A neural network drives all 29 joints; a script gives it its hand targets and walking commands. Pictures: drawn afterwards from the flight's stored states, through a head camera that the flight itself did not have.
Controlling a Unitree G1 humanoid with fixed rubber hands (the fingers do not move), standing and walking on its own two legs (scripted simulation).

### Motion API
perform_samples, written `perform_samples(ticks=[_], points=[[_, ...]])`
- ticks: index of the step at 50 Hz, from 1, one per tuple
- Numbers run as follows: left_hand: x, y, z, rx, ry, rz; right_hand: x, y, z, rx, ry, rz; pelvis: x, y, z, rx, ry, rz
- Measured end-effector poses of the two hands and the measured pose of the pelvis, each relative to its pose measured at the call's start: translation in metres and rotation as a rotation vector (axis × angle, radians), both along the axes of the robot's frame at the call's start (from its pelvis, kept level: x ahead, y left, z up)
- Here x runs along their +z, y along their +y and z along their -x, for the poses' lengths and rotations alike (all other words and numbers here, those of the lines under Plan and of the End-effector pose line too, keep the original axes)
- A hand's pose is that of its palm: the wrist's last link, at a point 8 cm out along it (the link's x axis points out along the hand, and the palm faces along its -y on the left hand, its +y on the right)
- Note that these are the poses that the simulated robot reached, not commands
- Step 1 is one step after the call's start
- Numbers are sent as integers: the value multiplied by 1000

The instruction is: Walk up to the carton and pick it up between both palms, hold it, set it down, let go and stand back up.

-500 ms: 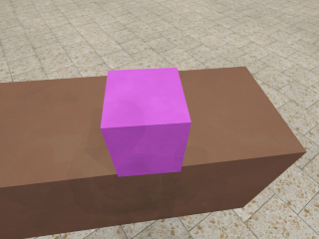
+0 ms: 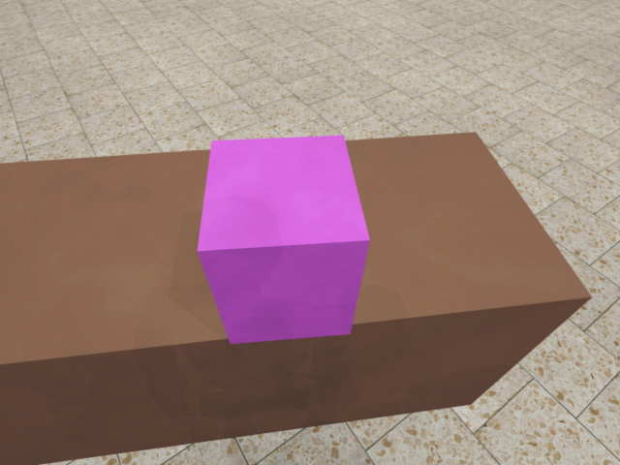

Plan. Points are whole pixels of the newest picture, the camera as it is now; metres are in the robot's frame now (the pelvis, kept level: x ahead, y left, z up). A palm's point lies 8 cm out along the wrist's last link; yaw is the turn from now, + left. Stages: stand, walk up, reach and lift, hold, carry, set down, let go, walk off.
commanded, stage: stand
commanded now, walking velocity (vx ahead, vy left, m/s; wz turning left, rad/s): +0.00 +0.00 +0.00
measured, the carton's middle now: (284, 243) +0.43 +0.05 +0.01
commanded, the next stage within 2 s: none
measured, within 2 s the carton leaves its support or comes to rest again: neither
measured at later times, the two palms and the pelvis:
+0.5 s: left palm out of the picture -0.02 +0.20 -0.14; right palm out of the picture -0.03 -0.21 -0.15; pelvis +0.00 +0.00 +0.00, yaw +0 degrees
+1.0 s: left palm out of the picture -0.01 +0.20 -0.14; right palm out of the picture -0.03 -0.21 -0.15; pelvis +0.01 -0.01 +0.00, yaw +0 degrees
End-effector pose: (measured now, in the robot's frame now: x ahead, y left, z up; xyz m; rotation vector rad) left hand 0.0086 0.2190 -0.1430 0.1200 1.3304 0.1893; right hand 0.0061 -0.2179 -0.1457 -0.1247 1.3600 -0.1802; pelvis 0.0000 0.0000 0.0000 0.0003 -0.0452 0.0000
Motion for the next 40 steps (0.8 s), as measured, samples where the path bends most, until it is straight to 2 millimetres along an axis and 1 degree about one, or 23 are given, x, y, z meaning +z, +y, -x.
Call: perform_samples(ticks=[11, 18, 25, 34, 40], points=[[-2, -9, 24, 2, 76, 20, -1, 7, 24, -8, 69, -24, 2, -2, 3, -2, -3, -1], [-1, -14, 28, 0, 97, 25, -3, 12, 36, -15, 106, -42, 2, -3, 3, 1, 6, 2], [-2, -16, 25, -4, 92, 28, -2, 10, 36, -13, 111, -39, 2, -4, 1, 0, 12, 3], [-3, -20, 26, -3, 104, 34, -2, 8, 34, -13, 124, -37, 2, -6, -3, 0, 16, 1], [-3, -22, 22, -9, 97, 34, -2, 7, 32, -19, 118, -36, 2, -7, -5, -5, 12, 2]])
